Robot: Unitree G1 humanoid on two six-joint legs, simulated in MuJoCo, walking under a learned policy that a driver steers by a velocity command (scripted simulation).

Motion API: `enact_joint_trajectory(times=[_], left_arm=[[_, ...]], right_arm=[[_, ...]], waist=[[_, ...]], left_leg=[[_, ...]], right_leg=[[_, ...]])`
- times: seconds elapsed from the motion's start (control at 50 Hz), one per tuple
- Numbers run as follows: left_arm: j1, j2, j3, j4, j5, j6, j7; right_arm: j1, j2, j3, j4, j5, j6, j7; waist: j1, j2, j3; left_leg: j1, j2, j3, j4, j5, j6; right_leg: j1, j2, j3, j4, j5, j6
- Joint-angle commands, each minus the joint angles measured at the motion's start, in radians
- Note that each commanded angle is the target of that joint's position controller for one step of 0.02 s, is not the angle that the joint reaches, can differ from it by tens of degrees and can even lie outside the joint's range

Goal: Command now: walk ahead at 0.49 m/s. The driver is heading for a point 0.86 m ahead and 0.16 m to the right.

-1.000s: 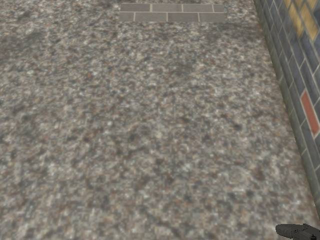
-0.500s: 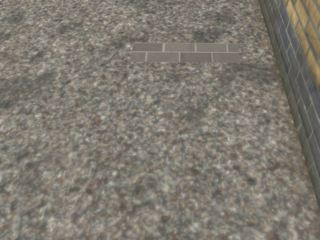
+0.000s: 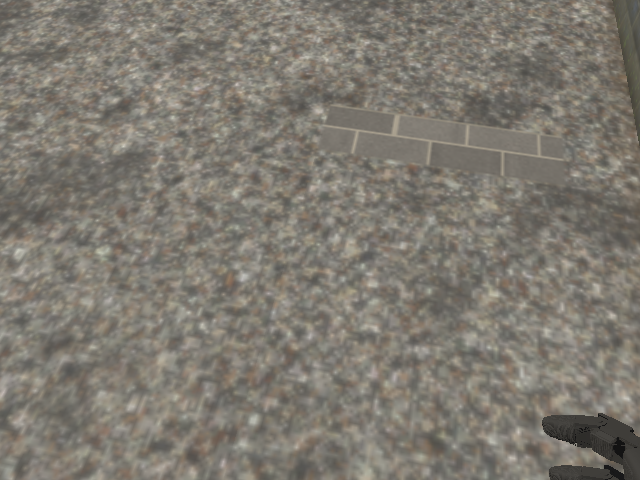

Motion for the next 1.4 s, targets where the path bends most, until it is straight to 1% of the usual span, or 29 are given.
enact_joint_trajectory(times=[0.02, 0.04, 0.06, 0.1, 0.16, 0.36, 0.44, 0.48, 0.52, 0.54, 0.56, 0.58, 0.6, 0.62, 0.64, 0.66, 0.74, 0.86, 0.96, 1.02, 1.04, 1.06, 1.08, 1.1, 1.12, 1.16, 1.22, 1.3, 1.4], left_arm=[[0.014, 0.131, 0.021, -0.110, -0.034, -0.050, -0.002], [-0.066, 0.141, 0.025, -0.133, -0.049, -0.051, 0.006], [-0.096, 0.119, 0.023, -0.133, -0.039, -0.048, 0.013], [-0.071, 0.092, 0.028, -0.117, -0.026, -0.026, 0.014], [-0.080, 0.060, 0.030, -0.123, -0.024, 0.002, 0.015], [-0.347, 0.026, 0.020, -0.245, -0.014, -0.010, -0.032], [-0.431, 0.016, 0.014, -0.322, -0.015, -0.012, -0.058], [-0.397, 0.039, 0.025, -0.341, -0.016, -0.007, -0.066], [-0.235, 0.098, 0.059, -0.319, -0.016, 0.001, -0.062], [-0.071, 0.153, 0.091, -0.281, -0.016, 0.006, -0.047], [0.045, 0.245, 0.115, -0.259, -0.018, 0.018, -0.023], [-0.013, 0.282, 0.112, -0.300, -0.012, 0.004, -0.025], [-0.003, 0.192, 0.089, -0.302, -0.008, -0.005, -0.031], [-0.040, 0.165, 0.080, -0.299, -0.007, -0.011, -0.024], [-0.107, 0.141, 0.071, -0.304, -0.007, -0.014, -0.022], [-0.163, 0.118, 0.060, -0.318, 0.001, -0.012, -0.022], [-0.163, 0.118, 0.050, -0.293, 0.001, -0.030, -0.016], [-0.085, 0.138, 0.049, -0.225, 0.007, -0.023, 0.016], [-0.074, 0.131, 0.042, -0.171, 0.014, -0.014, 0.020], [-0.134, 0.148, 0.046, -0.161, 0.012, -0.006, 0.028], [-0.136, 0.145, 0.044, -0.177, 0.010, -0.002, 0.031], [-0.079, 0.110, 0.028, -0.211, 0.035, -0.010, 0.033], [0.054, 0.035, 0.003, -0.200, 0.032, -0.018, 0.021], [0.022, 0.122, 0.016, -0.189, 0.016, -0.015, 0.010], [-0.065, 0.161, 0.029, -0.212, -0.002, 0.004, 0.013], [-0.157, 0.164, 0.036, -0.233, 0.012, 0.041, 0.039], [-0.129, 0.081, 0.024, -0.239, 0.014, 0.056, 0.054], [-0.141, 0.082, 0.027, -0.228, 0.016, 0.053, 0.055], [-0.196, 0.078, 0.029, -0.247, 0.009, 0.045, 0.044]], right_arm=[[0.328, -0.184, -0.058, 0.033, -0.003, 0.000, -0.003], [0.268, -0.158, -0.052, 0.035, 0.005, 0.001, -0.001], [0.221, -0.136, -0.046, 0.043, 0.003, -0.001, 0.001], [0.179, -0.099, -0.038, 0.057, -0.013, -0.014, 0.001], [0.189, -0.107, -0.044, 0.098, -0.013, -0.034, -0.002], [0.260, -0.168, -0.054, 0.187, -0.014, -0.003, -0.038], [0.308, -0.190, -0.062, 0.219, 0.005, 0.022, -0.041], [0.287, -0.215, -0.070, 0.211, 0.010, 0.036, -0.047], [0.265, -0.238, -0.079, 0.198, 0.012, 0.051, -0.058], [0.247, -0.229, -0.074, 0.186, 0.015, 0.052, -0.063], [0.283, -0.147, -0.045, 0.159, -0.019, 0.036, -0.058], [0.341, -0.068, -0.016, 0.111, -0.017, 0.000, -0.038], [0.224, -0.175, -0.041, 0.100, 0.012, -0.034, -0.019], [0.153, -0.179, -0.041, 0.064, 0.037, -0.051, -0.013], [0.156, -0.157, -0.035, 0.074, 0.026, -0.051, -0.018], [0.168, -0.175, -0.045, 0.087, -0.005, -0.042, -0.026], [0.242, -0.126, -0.039, 0.097, -0.022, 0.004, -0.032], [0.029, -0.088, -0.024, 0.038, -0.019, -0.009, -0.026], [0.014, -0.094, -0.029, 0.040, -0.014, -0.029, 0.011], [0.155, -0.147, -0.056, 0.073, -0.023, -0.036, 0.022], [0.231, -0.192, -0.072, 0.090, -0.024, -0.034, 0.018], [0.308, -0.276, -0.086, 0.084, -0.036, -0.030, 0.011], [0.303, -0.260, -0.077, 0.075, -0.039, -0.019, 0.010], [0.296, -0.213, -0.073, 0.055, -0.012, -0.001, 0.007], [0.214, -0.201, -0.071, 0.030, -0.001, 0.016, -0.002], [0.139, -0.171, -0.058, 0.010, 0.006, 0.046, -0.018], [0.109, -0.165, -0.062, 0.000, -0.012, 0.072, -0.028], [0.110, -0.184, -0.076, -0.012, -0.004, 0.088, -0.050], [0.123, -0.164, -0.068, -0.005, -0.010, 0.111, -0.052]], waist=[[-0.158, 0.200, -0.298], [-0.135, 0.104, -0.172], [-0.108, 0.034, -0.107], [-0.067, 0.083, -0.092], [-0.055, 0.068, -0.062], [-0.156, 0.027, 0.044], [-0.174, 0.032, 0.053], [-0.135, 0.065, 0.006], [-0.036, 0.092, -0.104], [0.054, 0.057, -0.186], [0.063, -0.129, -0.281], [-0.034, -0.290, -0.411], [0.043, -0.138, -0.392], [0.023, -0.101, -0.242], [-0.032, 0.014, -0.159], [-0.060, 0.033, -0.120], [-0.112, -0.033, -0.104], [-0.027, -0.063, -0.024], [-0.016, -0.092, -0.054], [-0.106, -0.096, -0.122], [-0.141, -0.039, -0.179], [-0.129, 0.119, -0.313], [-0.081, 0.296, -0.458], [-0.125, 0.169, -0.486], [-0.113, 0.098, -0.366], [-0.091, 0.001, -0.187], [-0.046, 0.112, -0.140], [-0.063, 0.119, -0.219], [-0.101, 0.154, -0.185]], left_leg=[[0.745, 0.379, -0.731, -0.344, -0.278, 0.231], [0.603, 0.349, -0.560, -0.347, -0.199, 0.195], [0.485, 0.301, -0.434, -0.365, -0.070, 0.171], [0.386, 0.239, -0.280, -0.413, 0.069, 0.149], [0.346, 0.235, -0.167, -0.462, 0.166, 0.161], [0.485, 0.242, 0.062, -0.487, 0.218, 0.105], [0.623, 0.287, 0.095, -0.405, 0.358, 0.092], [0.649, 0.289, 0.127, -0.297, 0.661, 0.072], [0.625, 0.272, 0.156, -0.049, 0.916, 0.047], [0.498, 0.231, 0.176, 0.177, 0.833, 0.013], [0.207, 0.155, 0.174, 0.503, 0.245, -0.025], [-0.172, -0.065, 0.006, 0.814, -0.469, -0.068], [-0.271, 0.005, -0.145, 0.842, -0.420, -0.047], [-0.298, 0.045, -0.127, 0.769, -0.333, -0.033], [-0.253, 0.094, -0.113, 0.665, -0.266, -0.038], [-0.190, 0.124, -0.108, 0.591, -0.228, -0.056], [-0.096, 0.140, -0.080, 0.491, -0.148, -0.127], [-0.118, 0.098, -0.050, 0.089, 0.200, -0.140], [-0.045, 0.048, -0.038, -0.055, 0.238, -0.075], [0.105, -0.007, -0.017, -0.116, 0.165, -0.011], [0.243, 0.012, -0.039, -0.142, 0.395, 0.015], [0.538, 0.198, -0.271, -0.061, 0.816, 0.125], [0.786, 0.388, -0.600, -0.087, 0.966, 0.314], [0.748, 0.358, -0.616, -0.136, 0.764, 0.301], [0.614, 0.324, -0.534, -0.172, 0.525, 0.262], [0.316, 0.252, -0.443, -0.267, 0.241, 0.204], [0.146, 0.151, -0.368, -0.323, 0.109, 0.166], [0.177, 0.154, -0.373, -0.302, 0.032, 0.162], [0.169, 0.157, -0.419, -0.296, -0.149, 0.146]], right_leg=[[-0.641, 0.022, 0.105, 0.630, -0.048, -0.023], [-0.646, -0.034, 0.076, 0.614, 0.032, -0.036], [-0.614, -0.077, 0.063, 0.558, 0.112, -0.032], [-0.520, -0.120, 0.074, 0.480, 0.209, -0.022], [-0.540, -0.112, 0.089, 0.442, 0.266, -0.009], [-0.682, -0.090, 0.017, 0.023, 0.580, 0.008], [-0.712, -0.071, -0.052, -0.065, 0.461, -0.034], [-0.617, -0.021, -0.108, -0.077, 0.362, -0.072], [-0.393, 0.053, -0.150, -0.092, 0.301, -0.122], [-0.139, 0.075, -0.122, -0.167, 0.367, -0.165], [0.168, -0.129, 0.174, -0.159, 0.441, -0.236], [0.432, -0.344, 0.765, -0.318, 0.279, -0.446], [0.404, -0.324, 0.717, -0.383, 0.223, -0.394], [0.271, -0.281, 0.557, -0.396, 0.254, -0.346], [0.120, -0.238, 0.438, -0.407, 0.364, -0.307], [0.012, -0.202, 0.359, -0.422, 0.480, -0.284], [-0.162, -0.168, 0.228, -0.478, 0.659, -0.295], [-0.158, -0.101, 0.105, -0.481, 0.616, -0.213], [-0.050, -0.154, 0.078, -0.369, 0.756, -0.166], [-0.001, -0.151, 0.053, -0.174, 0.943, -0.114], [-0.036, -0.087, 0.014, 0.003, 0.910, -0.072], [-0.261, 0.007, -0.034, 0.336, 0.533, -0.009], [-0.531, 0.123, 0.006, 0.634, -0.216, 0.044], [-0.555, 0.079, 0.104, 0.726, -0.191, 0.048], [-0.616, 0.045, 0.093, 0.729, -0.103, 0.046], [-0.592, -0.006, 0.068, 0.615, 0.009, 0.052], [-0.470, 0.007, 0.035, 0.371, 0.059, 0.059], [-0.423, 0.009, 0.045, 0.216, 0.141, 0.079], [-0.362, 0.002, 0.027, 0.065, 0.150, 0.067]])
